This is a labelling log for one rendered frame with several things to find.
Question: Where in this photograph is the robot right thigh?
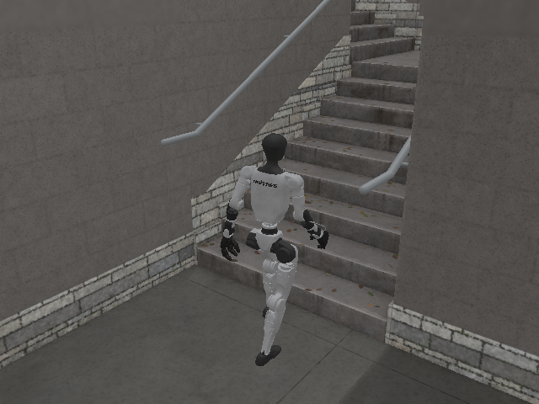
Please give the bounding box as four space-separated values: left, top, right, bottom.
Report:
267 240 298 312

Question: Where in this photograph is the robot right hand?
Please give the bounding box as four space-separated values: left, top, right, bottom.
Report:
310 231 329 249

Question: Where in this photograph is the right robot upper arm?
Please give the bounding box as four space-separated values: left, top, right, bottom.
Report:
286 173 306 221

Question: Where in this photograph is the robot left hand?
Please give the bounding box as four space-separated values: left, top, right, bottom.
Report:
220 236 240 261

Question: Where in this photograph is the right robot forearm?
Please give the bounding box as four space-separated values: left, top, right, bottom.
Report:
301 210 323 239

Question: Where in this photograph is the left robot forearm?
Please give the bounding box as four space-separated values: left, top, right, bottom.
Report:
223 200 238 238

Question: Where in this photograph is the robot left shin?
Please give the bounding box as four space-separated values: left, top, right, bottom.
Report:
262 259 277 307

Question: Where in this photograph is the left robot upper arm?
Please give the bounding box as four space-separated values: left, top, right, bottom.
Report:
229 166 257 210

